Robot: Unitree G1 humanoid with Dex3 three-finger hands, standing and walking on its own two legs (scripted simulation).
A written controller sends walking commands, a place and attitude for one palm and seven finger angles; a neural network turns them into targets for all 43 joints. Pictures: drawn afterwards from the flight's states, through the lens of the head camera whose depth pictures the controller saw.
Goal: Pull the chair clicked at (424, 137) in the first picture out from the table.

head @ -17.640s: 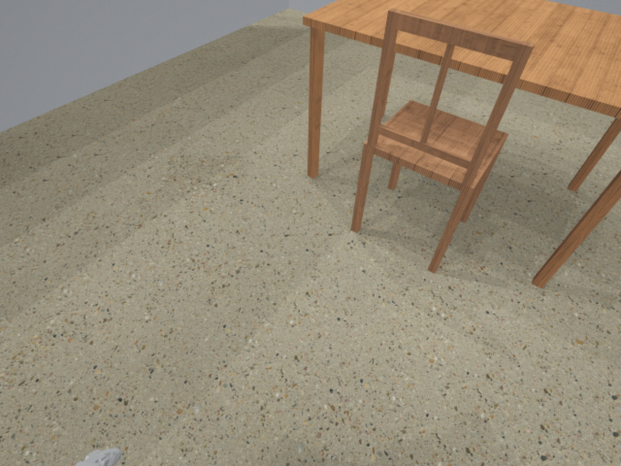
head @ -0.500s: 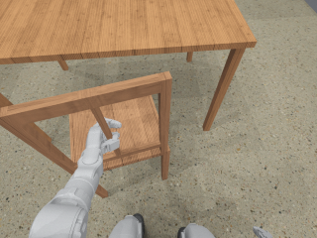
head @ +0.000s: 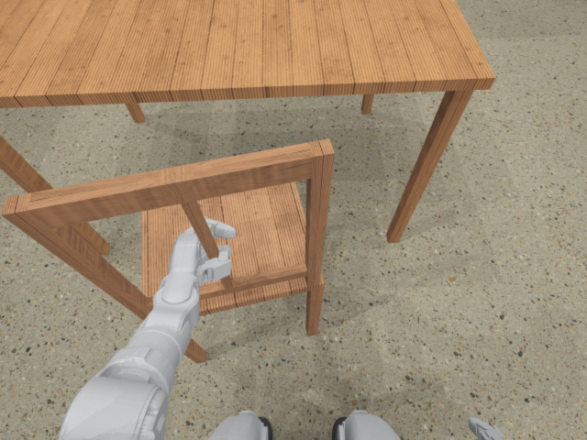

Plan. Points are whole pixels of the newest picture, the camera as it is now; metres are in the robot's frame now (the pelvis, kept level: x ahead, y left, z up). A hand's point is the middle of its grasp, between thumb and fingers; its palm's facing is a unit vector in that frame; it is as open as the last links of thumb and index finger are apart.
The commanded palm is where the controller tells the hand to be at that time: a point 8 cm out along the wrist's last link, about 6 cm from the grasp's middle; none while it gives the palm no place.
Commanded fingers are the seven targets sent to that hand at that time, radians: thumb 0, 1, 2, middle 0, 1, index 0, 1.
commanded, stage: step backward, pulling the chair out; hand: left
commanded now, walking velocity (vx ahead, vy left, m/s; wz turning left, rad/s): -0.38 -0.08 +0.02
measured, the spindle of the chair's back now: (211, 249) +0.40 +0.14 -0.06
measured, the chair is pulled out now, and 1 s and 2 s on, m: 0.19 0.30 0.35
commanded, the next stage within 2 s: none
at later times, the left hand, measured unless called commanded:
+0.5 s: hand (222, 286) +0.33 +0.11 -0.05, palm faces +0.00 -0.99 -0.16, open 5.0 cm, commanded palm +0.32 +0.17 -0.05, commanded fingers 0.00 0.90 0.90 -0.50 -1.45 -0.50 -1.45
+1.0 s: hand (217, 334) +0.26 +0.11 -0.05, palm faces +0.02 -0.99 -0.17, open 5.0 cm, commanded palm +0.27 +0.17 -0.05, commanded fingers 0.00 0.90 0.90 -0.50 -1.45 -0.50 -1.45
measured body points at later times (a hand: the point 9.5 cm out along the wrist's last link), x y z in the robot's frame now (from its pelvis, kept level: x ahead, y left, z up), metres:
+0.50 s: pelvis -0.06 +0.00 +0.00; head +0.04 -0.01 +0.44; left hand +0.33 +0.17 -0.04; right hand +0.02 -0.29 -0.13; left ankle -0.03 +0.13 -0.72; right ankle +0.04 -0.13 -0.72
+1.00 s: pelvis -0.11 -0.01 +0.00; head -0.03 -0.02 +0.44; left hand +0.25 +0.17 -0.04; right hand -0.03 -0.29 -0.13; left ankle -0.08 +0.12 -0.72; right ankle +0.02 -0.13 -0.72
